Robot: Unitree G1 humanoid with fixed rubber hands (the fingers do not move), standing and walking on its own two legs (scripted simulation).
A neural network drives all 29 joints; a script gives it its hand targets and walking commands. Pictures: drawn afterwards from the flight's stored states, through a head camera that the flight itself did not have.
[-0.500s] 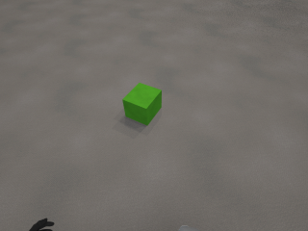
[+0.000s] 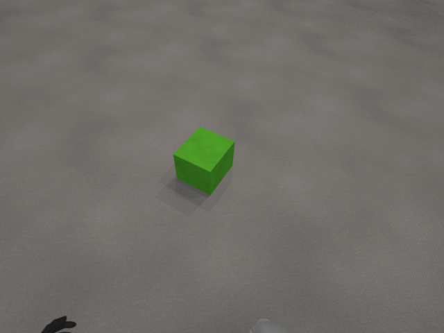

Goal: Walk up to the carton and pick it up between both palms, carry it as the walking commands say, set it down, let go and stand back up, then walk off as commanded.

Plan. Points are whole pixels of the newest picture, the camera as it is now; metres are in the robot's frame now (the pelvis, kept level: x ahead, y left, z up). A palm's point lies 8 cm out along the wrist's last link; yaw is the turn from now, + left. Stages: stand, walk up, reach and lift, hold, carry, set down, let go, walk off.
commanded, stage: walk up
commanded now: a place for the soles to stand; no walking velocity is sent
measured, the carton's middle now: (205, 160) +1.08 +0.06 -0.66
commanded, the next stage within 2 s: none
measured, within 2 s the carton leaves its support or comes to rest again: neither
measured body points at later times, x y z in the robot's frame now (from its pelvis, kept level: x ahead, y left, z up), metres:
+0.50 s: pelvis +0.15 -0.02 -0.01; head +0.16 -0.02 +0.44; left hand +0.25 +0.30 -0.09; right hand +0.25 -0.36 -0.10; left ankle +0.21 +0.11 -0.73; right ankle +0.15 -0.13 -0.72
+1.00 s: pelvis +0.30 -0.04 -0.01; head +0.29 -0.05 +0.44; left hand +0.37 +0.29 -0.07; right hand +0.43 -0.36 -0.10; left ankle +0.35 +0.11 -0.70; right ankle +0.31 -0.16 -0.73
